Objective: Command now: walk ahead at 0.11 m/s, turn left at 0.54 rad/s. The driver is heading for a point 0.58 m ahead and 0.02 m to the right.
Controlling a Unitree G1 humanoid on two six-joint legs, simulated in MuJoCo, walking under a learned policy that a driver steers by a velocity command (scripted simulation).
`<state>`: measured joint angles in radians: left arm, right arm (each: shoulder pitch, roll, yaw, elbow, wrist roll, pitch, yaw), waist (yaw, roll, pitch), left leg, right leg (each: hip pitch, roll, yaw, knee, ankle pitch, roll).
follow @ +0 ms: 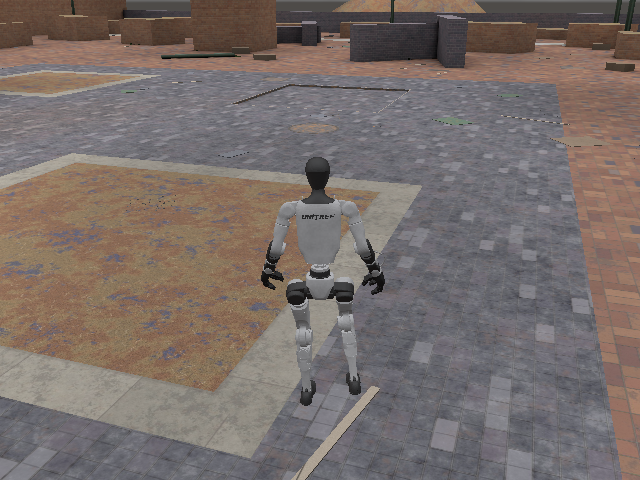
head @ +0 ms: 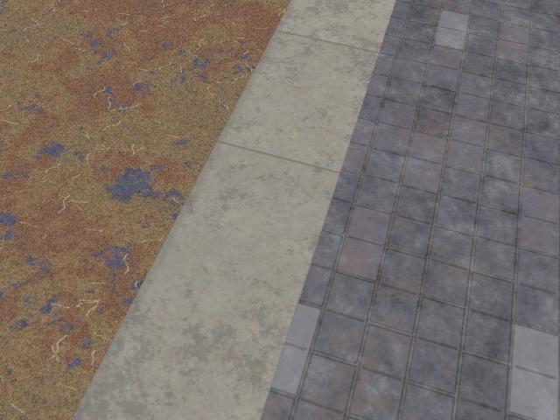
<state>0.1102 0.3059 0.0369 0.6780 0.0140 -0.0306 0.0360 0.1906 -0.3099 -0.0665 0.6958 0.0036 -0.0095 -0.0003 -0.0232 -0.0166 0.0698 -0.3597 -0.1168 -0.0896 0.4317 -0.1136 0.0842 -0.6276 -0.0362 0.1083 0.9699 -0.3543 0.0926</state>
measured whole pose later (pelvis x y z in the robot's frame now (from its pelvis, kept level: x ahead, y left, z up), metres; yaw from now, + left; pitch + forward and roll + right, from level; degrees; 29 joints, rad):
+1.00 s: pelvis +0.08 -0.06 -0.02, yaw +1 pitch +1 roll +1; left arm 0.21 0.32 0.07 0.71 0.00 0.02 -0.02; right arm 0.14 -0.31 -0.08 0.76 0.00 0.04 -0.05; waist 0.00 0.04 0.06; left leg -0.34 0.05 0.01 0.86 -0.54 -0.05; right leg -0.35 0.02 -0.03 0.65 -0.31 -0.05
